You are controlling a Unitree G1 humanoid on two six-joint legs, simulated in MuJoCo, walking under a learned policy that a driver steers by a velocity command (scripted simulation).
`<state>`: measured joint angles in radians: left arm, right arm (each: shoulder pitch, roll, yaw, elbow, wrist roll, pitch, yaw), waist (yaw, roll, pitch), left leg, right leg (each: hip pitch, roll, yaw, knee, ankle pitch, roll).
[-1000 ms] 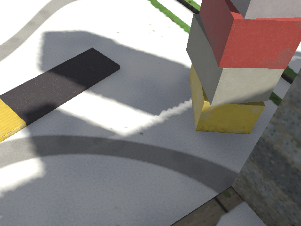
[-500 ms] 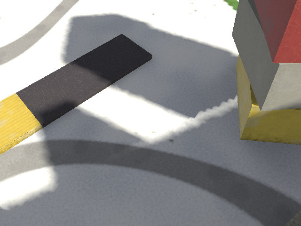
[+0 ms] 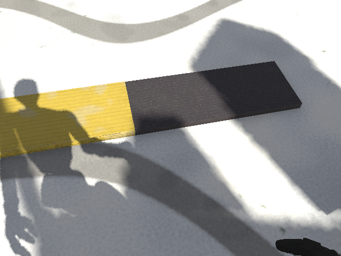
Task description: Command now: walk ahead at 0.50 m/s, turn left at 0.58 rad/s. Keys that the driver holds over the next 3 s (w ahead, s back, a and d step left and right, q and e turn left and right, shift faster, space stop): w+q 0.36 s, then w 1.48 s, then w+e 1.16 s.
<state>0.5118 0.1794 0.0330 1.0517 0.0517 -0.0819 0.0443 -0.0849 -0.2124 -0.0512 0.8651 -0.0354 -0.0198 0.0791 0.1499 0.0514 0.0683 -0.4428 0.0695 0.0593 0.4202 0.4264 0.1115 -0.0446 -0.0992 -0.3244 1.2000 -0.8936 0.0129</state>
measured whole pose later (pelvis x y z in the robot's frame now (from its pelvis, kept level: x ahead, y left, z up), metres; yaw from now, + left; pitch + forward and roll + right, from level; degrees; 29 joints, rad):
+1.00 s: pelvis +0.49 +0.10 -0.04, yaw +21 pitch +1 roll -1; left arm 0.36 0.21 0.05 1.03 0.02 -0.07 -0.01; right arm 0.14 -0.20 -0.04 0.90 -0.03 -0.07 0.01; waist 0.04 -0.02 0.03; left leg -0.33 -0.04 0.08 0.49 -0.18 0.09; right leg -0.31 -0.02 -0.02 1.07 -0.37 -0.07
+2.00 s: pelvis +0.99 +0.27 -0.04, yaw +18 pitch +2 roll +0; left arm 0.52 0.15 0.02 1.07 0.02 -0.08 0.01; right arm 0.00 -0.15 -0.01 0.82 -0.02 -0.04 0.02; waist 0.05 0.00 0.04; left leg -0.62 0.02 0.11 0.75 -0.22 0.09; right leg 0.11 0.03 -0.02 0.26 -0.37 -0.05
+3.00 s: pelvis +1.49 +0.30 +0.00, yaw -16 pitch +2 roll -1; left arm 0.42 0.27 0.08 0.91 0.01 -0.05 0.01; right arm 0.01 -0.25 -0.04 0.72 -0.03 -0.04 0.03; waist 0.10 0.05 0.04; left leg -0.57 0.06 -0.04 0.55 0.08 -0.03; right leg 0.02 0.16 0.14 0.31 -0.33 -0.12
